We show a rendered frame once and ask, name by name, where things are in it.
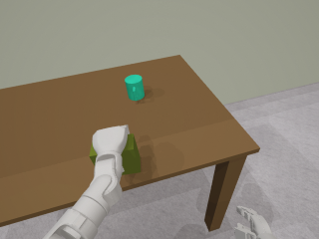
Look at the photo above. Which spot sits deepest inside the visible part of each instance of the robot left forearm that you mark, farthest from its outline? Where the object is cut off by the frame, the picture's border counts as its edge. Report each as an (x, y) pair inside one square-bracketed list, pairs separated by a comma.
[(84, 218)]

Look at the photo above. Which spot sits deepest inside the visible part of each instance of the robot right hand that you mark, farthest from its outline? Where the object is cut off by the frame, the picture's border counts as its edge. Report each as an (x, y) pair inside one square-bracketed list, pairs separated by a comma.
[(258, 224)]

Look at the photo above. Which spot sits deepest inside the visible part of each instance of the sponge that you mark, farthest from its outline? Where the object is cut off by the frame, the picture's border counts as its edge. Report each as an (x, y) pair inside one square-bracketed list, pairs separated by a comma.
[(131, 160)]

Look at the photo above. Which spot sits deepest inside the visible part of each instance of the table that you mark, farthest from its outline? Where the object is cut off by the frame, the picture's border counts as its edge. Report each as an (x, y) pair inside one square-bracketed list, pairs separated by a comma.
[(180, 126)]

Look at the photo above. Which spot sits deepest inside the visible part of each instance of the robot left hand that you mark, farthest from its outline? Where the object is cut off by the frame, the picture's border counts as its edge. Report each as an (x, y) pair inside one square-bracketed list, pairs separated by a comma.
[(111, 139)]

